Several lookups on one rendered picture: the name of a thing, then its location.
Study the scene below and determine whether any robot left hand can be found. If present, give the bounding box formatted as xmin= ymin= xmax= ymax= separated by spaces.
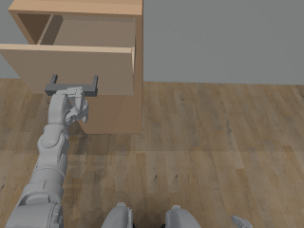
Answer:
xmin=47 ymin=86 xmax=89 ymax=129

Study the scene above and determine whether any robot left upper arm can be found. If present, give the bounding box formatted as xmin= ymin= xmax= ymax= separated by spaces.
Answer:
xmin=8 ymin=202 xmax=64 ymax=228

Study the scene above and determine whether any drawer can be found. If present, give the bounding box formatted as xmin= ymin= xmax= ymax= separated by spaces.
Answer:
xmin=0 ymin=14 xmax=137 ymax=96

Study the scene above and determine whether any cabinet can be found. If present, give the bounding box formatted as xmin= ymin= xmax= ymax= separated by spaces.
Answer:
xmin=8 ymin=0 xmax=143 ymax=135

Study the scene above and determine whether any right robot thigh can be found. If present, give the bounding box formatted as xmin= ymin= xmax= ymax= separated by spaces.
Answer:
xmin=165 ymin=208 xmax=201 ymax=228

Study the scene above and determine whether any left robot thigh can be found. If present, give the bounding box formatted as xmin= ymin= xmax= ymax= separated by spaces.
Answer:
xmin=101 ymin=206 xmax=133 ymax=228

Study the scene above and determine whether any robot left forearm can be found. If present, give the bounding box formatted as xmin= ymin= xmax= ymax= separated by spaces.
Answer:
xmin=5 ymin=123 xmax=69 ymax=228

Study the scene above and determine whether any handle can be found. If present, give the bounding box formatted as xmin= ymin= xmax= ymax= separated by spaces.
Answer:
xmin=45 ymin=74 xmax=99 ymax=97

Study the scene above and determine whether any robot right hand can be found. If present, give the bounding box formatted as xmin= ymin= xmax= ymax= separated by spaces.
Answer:
xmin=232 ymin=215 xmax=253 ymax=228

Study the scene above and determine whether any robot thigh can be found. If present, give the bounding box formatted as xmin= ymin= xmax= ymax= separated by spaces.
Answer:
xmin=165 ymin=208 xmax=201 ymax=228
xmin=101 ymin=206 xmax=133 ymax=228

